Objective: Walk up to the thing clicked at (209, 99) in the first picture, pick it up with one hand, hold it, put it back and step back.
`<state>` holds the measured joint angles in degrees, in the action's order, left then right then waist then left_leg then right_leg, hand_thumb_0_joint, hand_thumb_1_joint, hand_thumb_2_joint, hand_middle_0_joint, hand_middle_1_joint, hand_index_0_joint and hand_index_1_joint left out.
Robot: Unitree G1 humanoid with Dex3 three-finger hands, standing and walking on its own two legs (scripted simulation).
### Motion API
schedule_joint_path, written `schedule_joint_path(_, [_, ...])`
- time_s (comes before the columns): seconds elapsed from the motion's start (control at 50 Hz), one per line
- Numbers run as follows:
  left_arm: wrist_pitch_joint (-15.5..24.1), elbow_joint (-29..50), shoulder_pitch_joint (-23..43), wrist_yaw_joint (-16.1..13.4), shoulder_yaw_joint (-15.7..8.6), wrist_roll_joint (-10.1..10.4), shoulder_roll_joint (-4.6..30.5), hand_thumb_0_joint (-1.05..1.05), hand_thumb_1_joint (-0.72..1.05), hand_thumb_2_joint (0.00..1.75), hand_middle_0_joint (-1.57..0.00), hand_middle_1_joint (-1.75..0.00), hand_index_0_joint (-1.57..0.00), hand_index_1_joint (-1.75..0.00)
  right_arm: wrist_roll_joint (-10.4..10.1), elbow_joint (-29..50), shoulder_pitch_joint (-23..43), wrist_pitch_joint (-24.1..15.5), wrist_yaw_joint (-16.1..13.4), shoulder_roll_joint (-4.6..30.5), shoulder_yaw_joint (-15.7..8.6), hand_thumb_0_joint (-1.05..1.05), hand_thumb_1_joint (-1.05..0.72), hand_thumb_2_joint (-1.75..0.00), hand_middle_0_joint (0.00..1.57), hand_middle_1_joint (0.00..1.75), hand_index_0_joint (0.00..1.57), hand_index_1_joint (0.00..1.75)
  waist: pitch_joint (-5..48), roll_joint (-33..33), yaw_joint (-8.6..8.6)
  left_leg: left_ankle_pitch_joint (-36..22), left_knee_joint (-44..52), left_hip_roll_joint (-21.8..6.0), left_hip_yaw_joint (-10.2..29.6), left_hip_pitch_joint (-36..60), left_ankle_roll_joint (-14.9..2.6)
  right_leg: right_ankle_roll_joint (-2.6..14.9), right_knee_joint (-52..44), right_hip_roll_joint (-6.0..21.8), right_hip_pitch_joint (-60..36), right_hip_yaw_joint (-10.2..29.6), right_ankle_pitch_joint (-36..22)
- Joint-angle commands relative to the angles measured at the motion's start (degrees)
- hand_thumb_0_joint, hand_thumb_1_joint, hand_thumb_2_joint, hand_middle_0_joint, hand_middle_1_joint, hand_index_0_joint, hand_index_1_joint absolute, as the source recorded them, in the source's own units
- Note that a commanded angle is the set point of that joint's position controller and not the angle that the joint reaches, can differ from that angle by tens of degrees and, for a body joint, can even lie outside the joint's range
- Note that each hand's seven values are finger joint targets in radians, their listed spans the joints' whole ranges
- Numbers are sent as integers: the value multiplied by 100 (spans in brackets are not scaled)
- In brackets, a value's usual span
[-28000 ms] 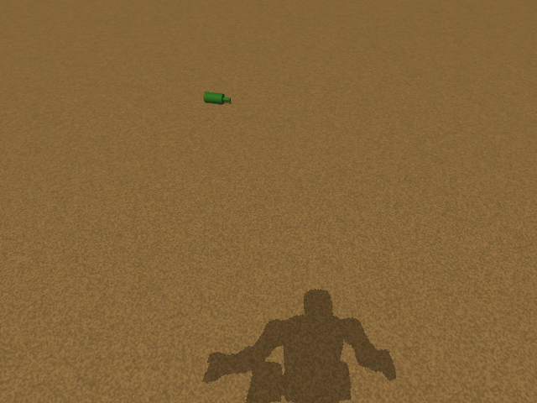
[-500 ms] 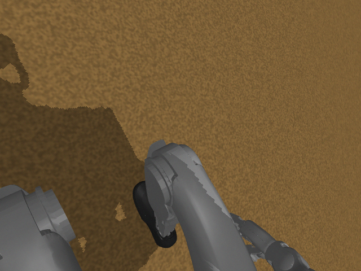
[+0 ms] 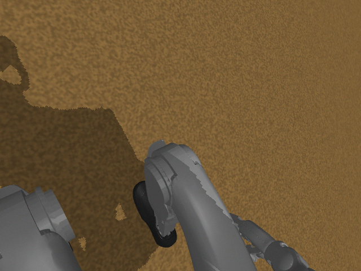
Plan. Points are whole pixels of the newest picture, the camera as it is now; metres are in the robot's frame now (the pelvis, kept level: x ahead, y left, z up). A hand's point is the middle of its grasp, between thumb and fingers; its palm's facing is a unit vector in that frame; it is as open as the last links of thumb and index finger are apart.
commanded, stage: close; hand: left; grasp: from above
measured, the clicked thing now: out of the picture +0.46 +0.37 -0.28
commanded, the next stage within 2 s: settle in 0.62 s
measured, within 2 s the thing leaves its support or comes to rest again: leaves its support in 1.00 s
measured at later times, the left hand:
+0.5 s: hand out of the picture +0.43 +0.38 -0.24, palm faces -0.41 -0.18 -0.89, open 9.6 cm
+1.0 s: hand out of the picture +0.43 +0.38 -0.23, palm faces -0.41 -0.17 -0.90, open 9.2 cm
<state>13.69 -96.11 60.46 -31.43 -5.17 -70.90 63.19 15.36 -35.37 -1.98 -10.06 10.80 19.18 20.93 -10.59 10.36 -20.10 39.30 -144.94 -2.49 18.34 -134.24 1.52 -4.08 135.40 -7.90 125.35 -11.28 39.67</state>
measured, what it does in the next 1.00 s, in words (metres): stands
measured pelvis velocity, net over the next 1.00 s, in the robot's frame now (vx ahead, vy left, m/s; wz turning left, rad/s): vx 0.00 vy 0.00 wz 0.00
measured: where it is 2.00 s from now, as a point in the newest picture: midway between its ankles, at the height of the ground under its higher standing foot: (117, 247)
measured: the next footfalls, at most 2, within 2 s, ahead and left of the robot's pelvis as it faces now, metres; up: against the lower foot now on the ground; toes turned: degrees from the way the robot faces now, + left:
none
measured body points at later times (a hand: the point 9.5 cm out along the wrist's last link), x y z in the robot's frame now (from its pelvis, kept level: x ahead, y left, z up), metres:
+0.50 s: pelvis +0.00 +0.00 +0.00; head +0.27 +0.15 +0.32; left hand +0.45 +0.39 -0.19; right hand +0.10 -0.24 -0.06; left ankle +0.07 +0.14 -0.28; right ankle +0.11 -0.12 -0.28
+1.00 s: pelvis +0.00 +0.00 +0.00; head +0.27 +0.15 +0.33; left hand +0.45 +0.39 -0.18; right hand +0.10 -0.25 -0.06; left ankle +0.07 +0.14 -0.28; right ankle +0.11 -0.12 -0.28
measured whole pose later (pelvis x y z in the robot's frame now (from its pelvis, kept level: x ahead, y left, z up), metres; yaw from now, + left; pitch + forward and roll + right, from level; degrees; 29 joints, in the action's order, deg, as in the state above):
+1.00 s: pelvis +0.00 +0.00 +0.00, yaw +0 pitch +27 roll -15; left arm 12.2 -90.3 58.5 -27.8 -6.5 -70.4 61.6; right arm 14.8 -35.5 -3.3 -9.1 10.6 19.0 19.8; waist -8.9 9.4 -19.2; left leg 39.3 -144.5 -2.4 18.0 -134.7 1.7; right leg -3.8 135.4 -7.4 125.9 -11.1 39.8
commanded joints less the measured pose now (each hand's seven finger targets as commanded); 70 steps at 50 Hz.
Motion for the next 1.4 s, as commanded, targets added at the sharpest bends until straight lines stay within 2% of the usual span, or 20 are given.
schedule_joint_path(0.0, [22, 592, 1350, -246, -73, 72, 1397, 0, 3, 66, -40, -87, -46, -81, -20, -96, -957, -3, -51, 1894, -547, 0, -89, -90, 20, 30, 20, 30, 3667, -3363, -239, -1242, 1333, -277, -683, 2986, -160, 469, -1090, -65, -1779, -621, -1687])
schedule_joint_path(0.2, [-5, 581, 1287, -188, -26, 89, 1388, 0, 17, 55, -50, -81, -57, -73, -14, -49, -966, -3, -84, 1916, -558, 0, -89, -90, 20, 30, 20, 30, 3651, -3272, -269, -1101, 1349, -287, -702, 2933, -168, 469, -1157, -88, -1914, -562, -1585])
schedule_joint_path(0.22, [24, 886, 1490, -198, -86, 110, 1477, 0, 20, 54, -52, -81, -59, -73, -12, -35, -976, 1, -82, 1911, -540, 0, -89, -90, 20, 30, 20, 30, 3832, -3345, -219, -1218, 1350, -274, -701, 2971, -165, 459, -1151, -79, -1937, -603, -1678])
schedule_joint_path(0.28, [-43, 595, 1124, -155, -67, 117, 1357, 0, 24, 53, -55, -79, -63, -71, -15, -60, -936, 11, -77, 1901, -555, 0, -89, -90, 20, 30, 20, 30, 3771, -3331, -172, -1323, 1359, -290, -684, 3060, -155, 463, -1125, -86, -1889, -606, -1727])
schedule_joint_path(0.32, [-23, 767, 1286, -137, -63, 111, 1387, 0, 29, 51, -58, -78, -67, -69, -39, -55, -986, 3, -58, 1913, -563, 0, -89, -90, 20, 30, 20, 30, 3731, -3391, -205, -1373, 1363, -275, -673, 3091, -147, 463, -1100, -61, -1826, -623, -1771])
schedule_joint_path(0.34, [-58, 498, 1091, -114, -10, 111, 1300, 0, 31, 54, -61, -77, -68, -70, -36, -77, -965, 6, -59, 1881, -558, 0, -89, -90, 20, 30, 20, 30, 3615, -3305, -204, -1298, 1351, -286, -686, 2986, -157, 468, -1105, -82, -1811, -599, -1699])
schedule_joint_path(0.44, [-21, 741, 1189, -97, -91, 151, 1425, 0, 45, 55, -72, -78, -80, -70, -43, -33, -907, 29, -68, 1888, -562, 0, -89, -90, 20, 30, 20, 30, 3765, -3378, -105, -1204, 1409, -277, -690, 3008, -148, 482, -1106, -67, -1828, -610, -1613])
schedule_joint_path(0.5, [12, 684, 1185, -74, -55, 143, 1339, 0, 53, 57, -79, -76, -85, -69, -33, -50, -941, 43, -70, 1912, -573, 0, -89, -90, 20, 30, 20, 30, 3664, -3244, -216, -1157, 1375, -269, -667, 2891, -161, 474, -1100, -72, -1803, -624, -1590])
schedule_joint_path(0.54, [-4, 500, 1088, -45, -18, 114, 1294, 0, 56, 59, -82, -74, -88, -68, -44, -72, -967, 29, -63, 1891, -593, 0, -89, -90, 20, 30, 20, 30, 3433, -3133, -212, -1035, 1348, -256, -688, 2773, -182, 466, -1122, -65, -1684, -607, -1501])
schedule_joint_path(0.6, [29, 712, 1195, -87, -69, 148, 1392, 0, 63, 57, -89, -71, -95, -65, -20, -20, -915, 47, -77, 1893, -542, 0, -89, -90, 20, 30, 20, 30, 3688, -3358, -149, -1158, 1418, -252, -693, 2920, -154, 475, -1119, -54, -1842, -611, -1590])
schedule_joint_path(0.66, [-22, 382, 1068, -71, -79, 96, 1382, 0, 68, 60, -94, -69, -99, -65, -27, -125, -1064, 66, -74, 1917, -575, 0, -89, -90, 20, 30, 20, 30, 3500, -3111, -258, -1028, 1350, -255, -675, 2787, -190, 456, -1141, -56, -1718, -604, -1474])
schedule_joint_path(0.68, [7, 590, 1294, -39, 46, 129, 1246, 0, 70, 57, -95, -69, -101, -63, -21, -41, -1019, 44, -63, 1885, -568, 0, -89, -90, 20, 30, 20, 30, 3412, -3192, -286, -989, 1383, -254, -690, 2749, -179, 473, -1132, -63, -1689, -581, -1453])
schedule_joint_path(0.7, [-36, 436, 1111, -51, -60, 118, 1370, 0, 70, 59, -97, -68, -101, -63, -15, -79, -1022, 55, -73, 1911, -579, 0, -90, -90, 20, 30, 20, 30, 3487, -3159, -235, -994, 1398, -268, -676, 2872, -182, 467, -1175, -73, -1777, -562, -1447])
schedule_joint_path(0.72, [0, 908, 1420, -59, -73, 116, 1468, 0, 69, 58, -99, -72, -105, -66, -31, -42, -1018, 47, -74, 1912, -573, 0, -91, -90, 20, 30, 20, 30, 3741, -3339, -180, -1152, 1416, -257, -660, 3013, -154, 473, -1123, -57, -1770, -604, -1553])
schedule_joint_path(0.82, [-92, 953, 1267, 6, -126, 148, 1469, 0, 75, 57, -102, -71, -109, -64, -42, -47, -997, 62, -75, 1890, -594, 0, -90, -90, 20, 30, 20, 30, 4013, -3572, -100, -1514, 1385, -265, -724, 3167, -148, 466, -1105, -62, -1915, -584, -1862])
schedule_joint_path(0.94, [-152, 1587, 1330, 104, -274, 172, 1506, 0, 80, 60, -108, -68, -113, -62, -114, -28, -1010, 121, -65, 1826, -706, 0, -90, -90, 20, 30, 20, 30, 4225, -3758, 25, -1471, 1384, -240, -816, 3161, -147, 500, -1110, -39, -1938, -507, -1829])
schedule_joint_path(1.0, [-195, 1895, 1356, 210, -311, 185, 1481, 0, 82, 60, -109, -66, -115, -61, -144, -25, -1044, 173, -59, 1789, -800, 0, -90, -90, 20, 30, 20, 30, 4435, -3839, 109, -1461, 1383, -234, -863, 3175, -158, 502, -1134, -35, -1922, -435, -1820])
schedule_joint_path(1.14, [-387, 2313, 1170, 621, -249, 283, 1004, 0, 86, 57, -112, -63, -118, -58, -305, -45, -1250, 293, -28, 1708, -1130, 0, -90, -90, 20, 30, 20, 30, 4495, -3902, 244, -1311, 1657, -152, -886, 3265, -112, 552, -1124, 62, -1567, -414, -1628])
schedule_joint_path(1.24, [-482, 2500, 1180, 1049, -35, 378, 561, 0, 85, 60, -114, -61, -118, -57, -526, -7, -1375, 437, -37, 1585, -1326, 0, -90, -90, 20, 30, 20, 30, 4473, -3571, 282, -1106, 1690, -98, -994, 3005, -179, 554, -1279, 83, -1488, -263, -1475])
schedule_joint_path(1.38, [-462, 2960, 1210, 1524, -34, 440, 374, 0, 86, 62, -116, -60, -119, -57, -732, 77, -1585, 691, -159, 1472, -1536, 0, -90, -90, 20, 30, 20, 30, 4663, -3087, 393, -1073, 1794, -24, -1097, 2941, -221, 589, -1506, 141, -1577, -122, -1317])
